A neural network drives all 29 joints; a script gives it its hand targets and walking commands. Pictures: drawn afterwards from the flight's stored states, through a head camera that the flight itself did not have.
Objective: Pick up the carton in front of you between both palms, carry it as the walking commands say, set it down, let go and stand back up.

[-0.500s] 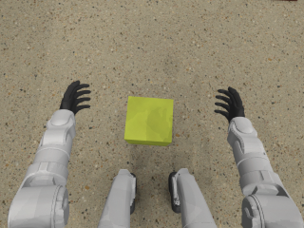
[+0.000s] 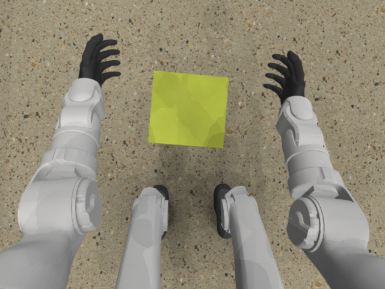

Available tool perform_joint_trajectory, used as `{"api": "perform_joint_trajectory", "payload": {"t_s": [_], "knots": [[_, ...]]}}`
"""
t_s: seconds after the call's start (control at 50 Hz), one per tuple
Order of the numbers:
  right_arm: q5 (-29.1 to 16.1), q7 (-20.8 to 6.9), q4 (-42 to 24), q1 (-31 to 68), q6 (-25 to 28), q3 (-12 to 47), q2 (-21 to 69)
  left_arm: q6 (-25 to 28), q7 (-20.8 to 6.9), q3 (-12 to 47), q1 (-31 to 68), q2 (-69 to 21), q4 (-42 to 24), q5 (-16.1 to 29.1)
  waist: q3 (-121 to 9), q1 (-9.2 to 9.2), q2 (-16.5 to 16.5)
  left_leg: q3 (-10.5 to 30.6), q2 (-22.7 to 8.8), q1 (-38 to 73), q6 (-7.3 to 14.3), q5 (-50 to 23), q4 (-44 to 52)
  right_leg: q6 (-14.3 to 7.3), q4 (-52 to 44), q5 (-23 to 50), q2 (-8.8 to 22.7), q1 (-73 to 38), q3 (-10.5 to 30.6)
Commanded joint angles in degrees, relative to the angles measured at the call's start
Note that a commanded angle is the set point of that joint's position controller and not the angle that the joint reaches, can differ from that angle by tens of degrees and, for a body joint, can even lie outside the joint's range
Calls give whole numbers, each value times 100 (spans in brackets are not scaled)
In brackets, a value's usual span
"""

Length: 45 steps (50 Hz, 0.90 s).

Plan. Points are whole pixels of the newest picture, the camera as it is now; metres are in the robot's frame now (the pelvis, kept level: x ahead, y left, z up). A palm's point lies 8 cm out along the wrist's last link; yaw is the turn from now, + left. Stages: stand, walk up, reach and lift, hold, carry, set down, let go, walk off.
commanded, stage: reach and lift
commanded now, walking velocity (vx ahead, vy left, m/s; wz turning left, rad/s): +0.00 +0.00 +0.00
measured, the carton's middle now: (187, 115) +0.46 +0.01 -0.46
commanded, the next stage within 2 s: none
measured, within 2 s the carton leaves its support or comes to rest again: leaves its support in 1.42 s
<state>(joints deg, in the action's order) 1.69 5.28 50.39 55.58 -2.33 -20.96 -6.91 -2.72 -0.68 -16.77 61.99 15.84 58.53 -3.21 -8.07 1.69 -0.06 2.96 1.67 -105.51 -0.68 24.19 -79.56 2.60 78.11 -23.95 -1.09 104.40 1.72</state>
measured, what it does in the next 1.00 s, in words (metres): lowers itself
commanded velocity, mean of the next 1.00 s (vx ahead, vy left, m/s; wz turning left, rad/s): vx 0.00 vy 0.00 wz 0.00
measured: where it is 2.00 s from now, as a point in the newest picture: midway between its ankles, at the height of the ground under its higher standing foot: (191, 221)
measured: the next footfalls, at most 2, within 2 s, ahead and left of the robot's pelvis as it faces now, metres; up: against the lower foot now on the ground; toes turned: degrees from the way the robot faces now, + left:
none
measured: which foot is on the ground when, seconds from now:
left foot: down 0.00-1.00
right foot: down 0.00-1.00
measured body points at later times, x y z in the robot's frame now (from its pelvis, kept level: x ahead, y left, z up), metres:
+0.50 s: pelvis -0.05 -0.01 -0.18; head +0.31 +0.01 +0.09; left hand +0.49 +0.20 -0.36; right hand +0.47 -0.18 -0.36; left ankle +0.07 +0.12 -0.55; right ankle +0.08 -0.14 -0.55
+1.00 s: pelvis -0.04 +0.00 -0.21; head +0.32 +0.01 +0.05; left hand +0.50 +0.18 -0.40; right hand +0.48 -0.17 -0.40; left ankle +0.07 +0.12 -0.55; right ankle +0.07 -0.14 -0.55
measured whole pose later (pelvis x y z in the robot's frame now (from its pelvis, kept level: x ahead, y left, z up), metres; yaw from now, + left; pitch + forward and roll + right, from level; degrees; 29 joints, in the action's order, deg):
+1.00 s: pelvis -0.04 +0.00 -0.21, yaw -1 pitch +40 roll -2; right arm -14.2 9.3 62.6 74.2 0.7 -5.9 -14.4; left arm 0.4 4.5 -0.6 77.9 22.3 67.0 12.7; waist 14.6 0.9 1.6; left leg 2.9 1.3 -132.4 -1.5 32.6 -125.0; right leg 3.9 123.3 -31.7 -3.4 131.7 1.5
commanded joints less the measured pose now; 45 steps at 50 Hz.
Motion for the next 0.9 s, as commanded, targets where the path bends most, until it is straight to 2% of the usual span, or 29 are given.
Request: {"api": "perform_joint_trajectory", "payload": {"t_s": [0.0,0.1,0.2,0.26,0.32,0.4,0.5,0.58,0.62,0.66,0.78,0.88], "knots": [[-205,47,-466,695,222,181,-534,213,106,162,886,560,-615,231,-4916,-25,-382,-193,190,2859,-163,-2627,-360,161,402,2046,-338,-1503,-481],[-738,184,-927,760,239,673,-835,247,226,563,1002,961,-1181,734,-6106,-56,-423,-293,176,2883,-196,-2938,-1340,187,1378,2419,-323,-1578,-517],[-1120,322,-1351,1227,86,1029,-1067,126,273,816,1403,1299,-1511,1133,-6507,-118,-381,-491,135,2457,-205,-2247,-1938,168,2053,2081,-314,-1802,-583],[-1191,379,-1178,1561,-37,1074,-1096,34,279,904,1669,1356,-1224,1249,-5887,-95,-268,-529,87,1782,-178,-1384,-2134,165,2286,1401,-272,-1602,-597],[-1201,396,-721,1931,-86,1036,-1115,9,290,997,2004,1343,-699,1308,-5051,-69,-208,-499,11,1204,-161,-570,-2313,152,2467,628,-214,-1120,-599],[-1175,374,-61,2393,-26,1003,-1187,73,316,1069,2425,1405,-39,1341,-4309,-70,-178,-407,-90,750,-130,-88,-2614,132,2769,142,-140,-639,-547],[-1269,347,509,2853,152,1090,-1337,241,380,1213,2871,1538,397,1420,-4015,-100,-220,-293,-170,630,-123,-164,-3016,130,3227,242,-88,-439,-475],[-1480,391,503,3167,299,1255,-1521,374,471,1423,3220,1649,246,1612,-4548,-90,-291,-277,-179,995,-134,-586,-3355,116,3574,654,-88,-656,-479],[-1710,414,400,3265,344,1450,-1433,421,516,1514,3412,1706,-8,1686,-4635,-156,-233,-302,-155,945,-109,-589,-3386,109,3652,716,-114,-723,-496],[-1880,376,651,3263,325,1622,-1292,431,520,1636,3430,1638,47,1738,-4394,-216,-310,-283,-153,1073,-86,-895,-3500,104,3763,883,-146,-495,-495],[-1819,422,592,2847,368,1587,-1296,378,558,1690,2948,1395,139,1725,-4788,-190,-406,-282,-86,1582,-111,-1439,-3631,133,3844,1228,-228,-522,-582],[-1583,401,771,2679,384,1410,-1162,379,516,1558,2718,1169,422,1592,-3973,-126,-283,-235,-75,874,-109,-1089,-3548,138,3753,984,-231,-157,-545]]}}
